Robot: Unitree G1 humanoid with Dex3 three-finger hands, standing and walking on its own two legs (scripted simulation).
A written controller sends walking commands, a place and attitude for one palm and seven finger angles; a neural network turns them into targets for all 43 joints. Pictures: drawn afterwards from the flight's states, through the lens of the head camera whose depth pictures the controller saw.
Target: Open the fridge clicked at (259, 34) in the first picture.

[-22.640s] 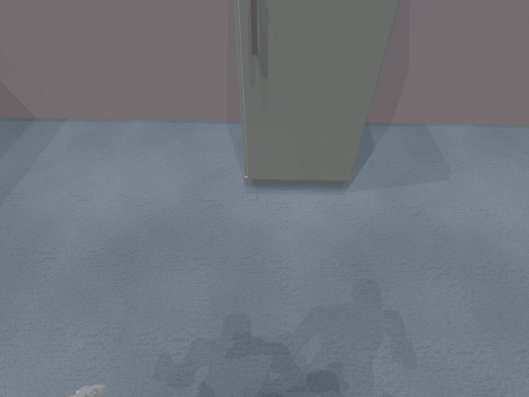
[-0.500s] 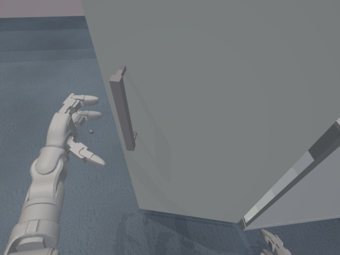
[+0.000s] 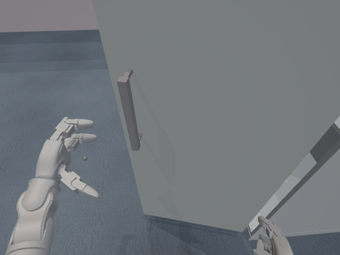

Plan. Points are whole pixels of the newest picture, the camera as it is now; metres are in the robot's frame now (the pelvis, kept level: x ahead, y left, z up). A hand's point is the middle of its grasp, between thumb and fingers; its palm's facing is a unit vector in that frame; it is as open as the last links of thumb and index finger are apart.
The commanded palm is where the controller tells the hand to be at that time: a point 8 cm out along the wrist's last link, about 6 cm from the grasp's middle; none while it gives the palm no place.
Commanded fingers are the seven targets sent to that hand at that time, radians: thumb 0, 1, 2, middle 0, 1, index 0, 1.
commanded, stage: slip the hand off the handle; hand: left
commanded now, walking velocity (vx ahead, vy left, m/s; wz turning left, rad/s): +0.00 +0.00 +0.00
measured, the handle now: (133, 114) +0.42 +0.13 +0.12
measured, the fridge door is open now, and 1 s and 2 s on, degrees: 75 75 75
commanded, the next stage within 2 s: draw the hand back to the body in 0.28 s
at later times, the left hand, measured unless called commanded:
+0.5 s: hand (73, 173) +0.25 +0.22 +0.11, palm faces +0.04 -1.00 -0.03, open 14.7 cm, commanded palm +0.21 +0.27 +0.12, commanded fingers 0.00 -0.55 0.20 -0.25 -1.15 -0.25 -1.15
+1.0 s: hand (42, 175) +0.22 +0.26 +0.14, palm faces +0.26 -0.94 -0.22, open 14.2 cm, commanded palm +0.18 +0.29 +0.16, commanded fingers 0.00 -0.15 0.39 -0.24 -0.92 -0.24 -0.92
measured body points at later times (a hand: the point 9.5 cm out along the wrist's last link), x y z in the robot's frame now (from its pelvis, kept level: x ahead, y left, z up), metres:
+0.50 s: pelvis +0.00 -0.01 +0.00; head +0.00 -0.03 +0.45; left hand +0.24 +0.28 +0.11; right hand +0.17 -0.25 -0.08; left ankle +0.01 +0.11 -0.72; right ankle +0.01 -0.13 -0.72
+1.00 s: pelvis +0.01 +0.00 +0.01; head -0.02 -0.01 +0.46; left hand +0.20 +0.31 +0.16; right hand +0.21 -0.21 -0.04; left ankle +0.01 +0.11 -0.72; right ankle +0.01 -0.13 -0.72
